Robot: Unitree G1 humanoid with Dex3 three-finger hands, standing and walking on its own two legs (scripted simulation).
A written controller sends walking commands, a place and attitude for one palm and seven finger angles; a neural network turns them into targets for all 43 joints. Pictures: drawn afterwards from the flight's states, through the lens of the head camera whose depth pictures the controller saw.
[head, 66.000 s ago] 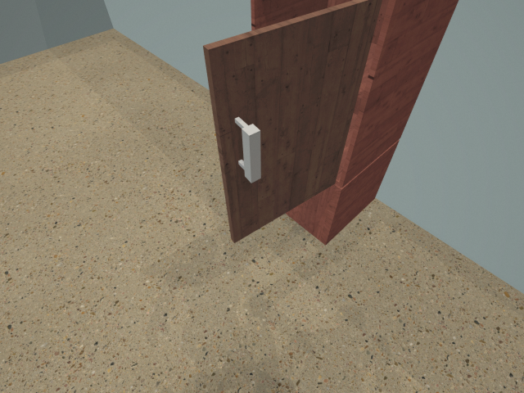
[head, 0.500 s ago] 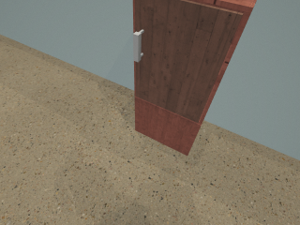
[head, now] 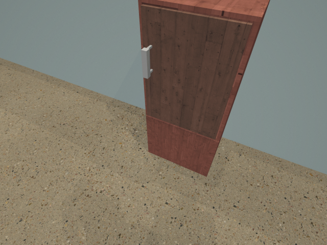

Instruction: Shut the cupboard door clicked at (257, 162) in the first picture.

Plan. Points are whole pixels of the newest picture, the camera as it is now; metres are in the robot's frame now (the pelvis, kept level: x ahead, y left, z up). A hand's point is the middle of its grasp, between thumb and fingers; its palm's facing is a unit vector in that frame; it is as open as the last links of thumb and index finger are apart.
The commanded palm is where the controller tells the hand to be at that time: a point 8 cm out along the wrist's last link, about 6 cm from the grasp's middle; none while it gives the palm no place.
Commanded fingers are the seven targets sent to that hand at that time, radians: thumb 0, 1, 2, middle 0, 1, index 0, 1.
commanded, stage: let the arm hang, fingers relaxed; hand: left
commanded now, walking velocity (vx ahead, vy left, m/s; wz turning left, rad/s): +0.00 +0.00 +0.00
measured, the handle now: (148, 61) +0.85 +0.12 +0.03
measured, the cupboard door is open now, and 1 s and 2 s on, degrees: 0 0 0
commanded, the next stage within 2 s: look to check the result in 0.18 s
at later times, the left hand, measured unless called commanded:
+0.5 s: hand out of the picture -0.03 +0.18 -0.18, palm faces +0.05 -0.98 -0.18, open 7.4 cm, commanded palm none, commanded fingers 0.00 0.90 0.90 -0.20 -0.30 -0.20 -0.30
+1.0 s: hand out of the picture +0.00 +0.17 -0.17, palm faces +0.05 -0.99 -0.16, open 7.4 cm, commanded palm none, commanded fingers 0.00 0.90 0.90 -0.20 -0.30 -0.20 -0.30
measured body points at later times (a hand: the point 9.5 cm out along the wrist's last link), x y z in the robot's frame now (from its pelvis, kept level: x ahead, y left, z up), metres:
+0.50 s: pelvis +0.00 +0.01 +0.00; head +0.00 +0.01 +0.45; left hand -0.03 +0.23 -0.16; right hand -0.02 -0.19 -0.16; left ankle +0.04 +0.11 -0.74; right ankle +0.01 -0.09 -0.74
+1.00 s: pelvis +0.01 +0.01 +0.00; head +0.02 +0.01 +0.45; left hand +0.00 +0.22 -0.16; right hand +0.00 -0.20 -0.16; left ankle +0.04 +0.11 -0.74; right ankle +0.01 -0.09 -0.74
